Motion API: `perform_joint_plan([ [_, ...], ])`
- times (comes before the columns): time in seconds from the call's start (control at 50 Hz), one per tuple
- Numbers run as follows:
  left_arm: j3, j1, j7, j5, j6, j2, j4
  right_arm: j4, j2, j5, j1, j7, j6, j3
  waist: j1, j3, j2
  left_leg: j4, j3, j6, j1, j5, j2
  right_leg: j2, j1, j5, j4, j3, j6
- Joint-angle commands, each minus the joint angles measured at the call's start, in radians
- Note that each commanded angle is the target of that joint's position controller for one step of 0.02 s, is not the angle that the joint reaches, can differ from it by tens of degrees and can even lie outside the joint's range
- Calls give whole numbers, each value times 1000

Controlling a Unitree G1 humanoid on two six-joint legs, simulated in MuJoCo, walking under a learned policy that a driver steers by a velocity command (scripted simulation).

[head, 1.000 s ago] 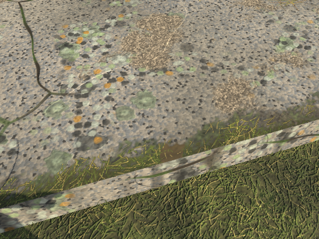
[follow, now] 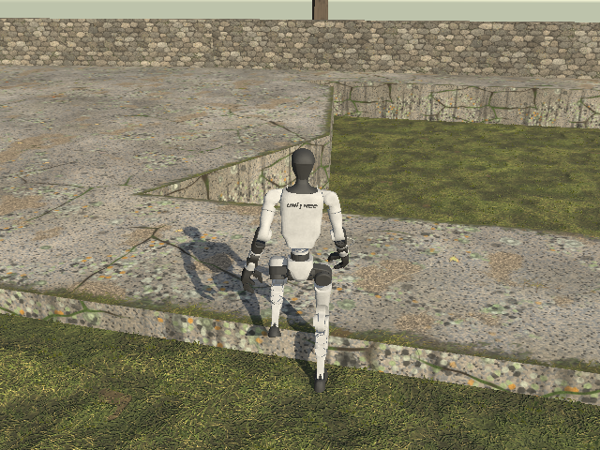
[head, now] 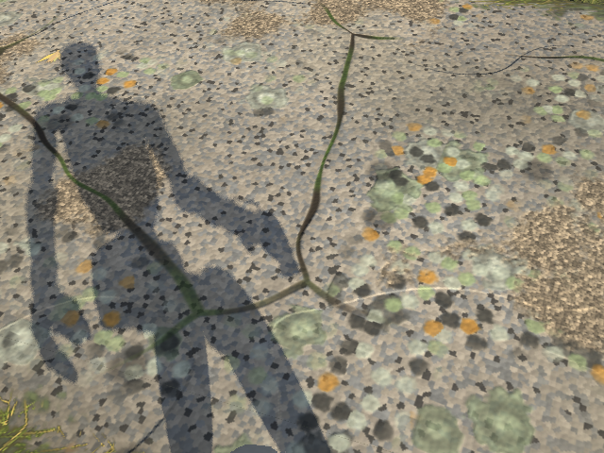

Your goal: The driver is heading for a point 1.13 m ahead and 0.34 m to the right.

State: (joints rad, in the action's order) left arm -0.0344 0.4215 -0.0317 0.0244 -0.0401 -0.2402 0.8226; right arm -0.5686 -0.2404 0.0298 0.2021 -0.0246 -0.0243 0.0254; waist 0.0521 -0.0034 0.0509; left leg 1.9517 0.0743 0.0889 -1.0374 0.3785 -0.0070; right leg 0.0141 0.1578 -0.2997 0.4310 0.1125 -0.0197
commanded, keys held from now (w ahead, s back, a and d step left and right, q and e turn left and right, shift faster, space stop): w+q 0.04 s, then w+e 0.10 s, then e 0.86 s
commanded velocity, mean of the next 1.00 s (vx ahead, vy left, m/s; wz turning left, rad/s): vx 0.19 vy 0.00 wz -0.27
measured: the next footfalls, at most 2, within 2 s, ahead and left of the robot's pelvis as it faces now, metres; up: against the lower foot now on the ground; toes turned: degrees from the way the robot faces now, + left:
left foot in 0.24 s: +0.36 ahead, +0.20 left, +0.19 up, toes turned +9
right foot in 0.84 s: +0.41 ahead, -0.07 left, +0.19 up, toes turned -22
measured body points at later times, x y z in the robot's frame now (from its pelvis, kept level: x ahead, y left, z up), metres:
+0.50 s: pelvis +0.26 +0.09 +0.17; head +0.27 +0.11 +0.62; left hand +0.41 +0.35 +0.05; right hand +0.33 -0.17 +0.06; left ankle +0.32 +0.19 -0.55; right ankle +0.24 -0.04 -0.39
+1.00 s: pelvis +0.36 +0.04 +0.19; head +0.40 +0.00 +0.63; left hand +0.58 +0.26 +0.10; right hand +0.44 -0.28 +0.08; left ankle +0.36 +0.20 -0.45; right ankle +0.37 -0.05 -0.55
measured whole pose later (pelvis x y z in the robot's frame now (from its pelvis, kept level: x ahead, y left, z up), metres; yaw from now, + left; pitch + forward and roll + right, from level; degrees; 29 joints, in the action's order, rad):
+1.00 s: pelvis +0.36 +0.04 +0.19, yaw -22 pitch +3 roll +2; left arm -0.08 0.24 0.00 -0.01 0.02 -0.28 0.60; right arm -0.73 -0.30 0.00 0.05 -0.02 0.00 0.07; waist 0.03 -0.06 0.03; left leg 1.21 -0.01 0.06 -0.53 0.46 -0.04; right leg -0.02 0.37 -0.20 0.52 0.01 -0.07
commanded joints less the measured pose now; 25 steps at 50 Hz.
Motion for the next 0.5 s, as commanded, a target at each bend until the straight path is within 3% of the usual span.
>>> perform_joint_plan([
  [0.02, -14, 51, -10, -10, -8, -82, -10, 136, 54, 0, -134, -8, 10, -39, -9, -115, -118, 224, 55, -13, -424, 46, -31, 336, -154, 89, -208, -219, -179],
  [0.04, -14, 81, -14, -7, -3, -85, -1, 153, 59, -6, -181, -2, 16, -44, 6, -129, -112, 196, 36, -16, -480, 48, -35, 326, -193, 94, -199, -196, -159],
  [0.08, -1, 165, -27, -2, 9, -63, 51, 193, 143, -13, -293, 16, 39, -87, 45, -146, -119, 213, 7, -29, -576, 59, -31, 325, -221, 162, -210, -204, -157],
  [0.1, -1, 180, -37, -8, 17, -66, 64, 208, 152, -9, -296, 25, 45, -97, 34, -159, -112, 160, 29, -34, -620, 71, -51, 328, -247, 186, -216, -197, -150],
  [0.12, -3, 175, -45, -23, 28, -87, 68, 246, 161, -9, -344, 40, 55, -118, 26, -150, -102, -14, -41, -24, -591, 61, -79, 288, -216, 129, -250, -173, -144],
  [0.14, 1, 193, -55, -32, 38, -94, 83, 310, 177, -15, -411, 58, 66, -134, 23, -119, -136, -95, -80, -32, -497, 15, -127, 300, -163, 192, -332, -185, -150],
  [0.16, -3, 142, -54, -41, 51, -121, 72, 313, 145, -32, -421, 80, 73, -141, 3, -85, -85, -366, -211, -49, -165, -52, -136, 268, 10, 289, -441, -123, -176],
  [0.18, -2, 180, -52, -73, 57, -116, 94, 337, 192, -27, -493, 83, 83, -152, 11, -15, -121, -518, -258, -97, 183, -19, -111, 276, 113, 493, -531, -127, -184],
  [0.2, -6, 187, -32, -64, 39, -171, 116, 292, 111, 1, -383, 86, 86, -112, -43, 39, -201, -612, -343, -131, 426, 78, -25, 262, 81, 986, -434, -97, -183],
  [0.22, -5, 183, -3, -41, 12, -227, 130, 236, 36, 1, -191, 78, 93, -60, -157, 209, -323, -625, -327, -187, 642, 15, 53, 278, -52, 1747, -238, -64, -164],
  [0.24, -24, 125, 13, -40, -7, -304, 126, 187, -81, -7, 16, 65, 94, -13, -293, 329, -411, -795, -189, -228, 760, -131, 54, 256, -177, 1966, -27, -81, -112],
  [0.26, -35, 121, 18, -60, -34, -269, 97, 94, -193, -44, 190, 46, 84, 34, -326, 481, -215, -934, 219, -312, 1091, -416, -104, 168, 52, 1649, 285, -136, -31],
  [0.28, -11, 212, 52, -37, -67, -149, 133, 0, -302, -85, 332, 33, 66, 54, -266, 689, 329, -1345, 728, -465, 1315, -785, -402, -75, 196, 90, 773, -225, 27],
  [0.3, -45, 256, 85, -61, -80, -149, 221, -11, -195, -124, 312, 27, 66, 28, -244, 764, 156, -1449, 875, -466, 1217, -650, -448, -147, 246, -45, 1254, -449, 48],
  [0.32, -47, 74, 80, -98, -52, -74, 135, -29, -164, -78, 187, 45, 76, 25, -193, 530, 58, -1472, 685, -395, 1005, -477, -447, -125, 376, -74, 1355, -400, 48],
  [0.34, -25, -47, 54, -80, -13, -6, 61, -79, -96, -21, 83, 58, 83, 18, -146, 272, -18, -1451, 510, -325, 832, -299, -402, -58, 485, -77, 1342, -278, 23],
  [0.36, -13, -95, 32, -58, 13, 29, 28, -122, -16, -5, -9, 63, 88, 4, -99, 93, -31, -1428, 360, -287, 649, -190, -363, -10, 540, -64, 1414, -243, -2],
  [0.38, -11, -82, 24, -63, 31, 20, -2, -147, 47, -24, -75, 66, 99, -11, -41, 20, -11, -1431, 231, -253, 531, -120, -324, 18, 500, -40, 1436, -245, -28],
  [0.4, -12, -60, 25, -63, 39, 1, -20, -176, 100, -42, -103, 68, 112, -21, -5, -3, -15, -1480, 138, -229, 499, -88, -293, 25, 485, -8, 1403, -243, -51],
  [0.42, -8, -42, 19, -59, 47, 10, -34, -193, 114, -44, -111, 63, 121, -21, 17, -23, -9, -1514, 63, -213, 493, -148, -287, 15, 495, 75, 1367, -259, -61],
  [0.46, -6, -45, 5, -47, 55, -3, -65, -230, 93, -48, -66, 47, 122, -11, 20, -31, 29, -1599, -91, -198, 594, -274, -264, 9, 559, 133, 1205, -242, -67],
  [0.5, -3, -105, -10, -29, 66, -16, -114, -231, 37, -62, -62, 11, 104, 4, 28, -46, 47, -1645, -236, -225, 613, -466, -221, -3, 524, 168, 939, -168, -17],
])
Velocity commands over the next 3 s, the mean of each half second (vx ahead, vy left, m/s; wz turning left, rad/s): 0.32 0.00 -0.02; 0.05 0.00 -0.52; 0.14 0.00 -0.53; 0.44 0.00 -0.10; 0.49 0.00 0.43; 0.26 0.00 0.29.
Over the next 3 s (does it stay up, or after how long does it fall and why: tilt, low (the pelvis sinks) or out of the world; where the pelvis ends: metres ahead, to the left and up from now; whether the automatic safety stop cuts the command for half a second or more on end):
stays up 1.04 -0.41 0.18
